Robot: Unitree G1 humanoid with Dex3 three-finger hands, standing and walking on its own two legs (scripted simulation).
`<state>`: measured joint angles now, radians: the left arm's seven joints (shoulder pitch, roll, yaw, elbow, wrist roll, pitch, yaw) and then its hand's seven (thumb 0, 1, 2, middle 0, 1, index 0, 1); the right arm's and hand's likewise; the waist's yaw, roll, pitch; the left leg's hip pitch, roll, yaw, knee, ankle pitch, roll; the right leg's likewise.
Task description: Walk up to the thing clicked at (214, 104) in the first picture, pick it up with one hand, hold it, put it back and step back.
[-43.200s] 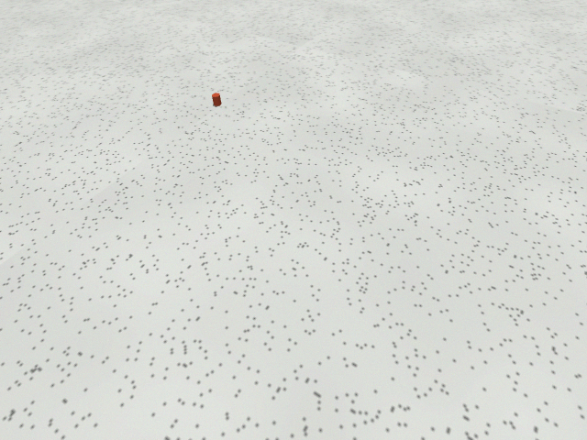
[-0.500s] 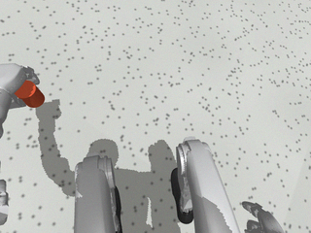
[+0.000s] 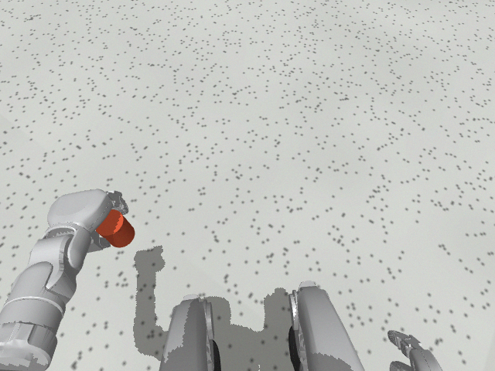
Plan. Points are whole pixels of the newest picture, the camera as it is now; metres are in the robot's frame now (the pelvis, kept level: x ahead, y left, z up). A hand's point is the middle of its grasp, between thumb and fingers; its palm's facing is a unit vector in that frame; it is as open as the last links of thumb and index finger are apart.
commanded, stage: lift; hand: left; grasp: from above
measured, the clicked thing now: (115, 229) +0.40 +0.24 -0.11
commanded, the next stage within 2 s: hold in 0.64 s
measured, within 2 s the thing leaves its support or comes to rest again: neither
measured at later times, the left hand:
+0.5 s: hand (76, 215) +0.36 +0.23 +0.05, palm faces -0.42 -0.08 -0.90, open 7.7 cm
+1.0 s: hand (57, 172) +0.39 +0.23 +0.11, palm faces -0.44 -0.06 -0.90, open 7.7 cm
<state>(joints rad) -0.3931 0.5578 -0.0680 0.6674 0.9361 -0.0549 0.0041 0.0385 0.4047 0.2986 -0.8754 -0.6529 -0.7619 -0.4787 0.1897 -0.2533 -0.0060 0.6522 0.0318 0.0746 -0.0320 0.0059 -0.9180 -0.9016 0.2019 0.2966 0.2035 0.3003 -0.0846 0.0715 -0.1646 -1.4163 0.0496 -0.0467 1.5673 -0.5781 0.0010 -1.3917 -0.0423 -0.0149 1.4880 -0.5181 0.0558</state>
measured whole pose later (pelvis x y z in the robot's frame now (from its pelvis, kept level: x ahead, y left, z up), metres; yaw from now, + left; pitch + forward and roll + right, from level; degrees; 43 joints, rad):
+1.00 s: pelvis +0.07 +0.00 +0.16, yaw +0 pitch +8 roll -1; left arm -0.32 0.42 -0.18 0.77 0.99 -0.01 0.05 0.05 0.41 0.27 -0.82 -0.63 -0.77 -0.47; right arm 0.24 -0.24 -0.04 0.72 0.05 0.01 -0.05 0.01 -0.91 -0.90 0.20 0.30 0.20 0.30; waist -0.02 0.04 -0.09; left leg -0.52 0.04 0.04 0.76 -0.38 0.00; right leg -0.53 -0.05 0.02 0.72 -0.33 0.05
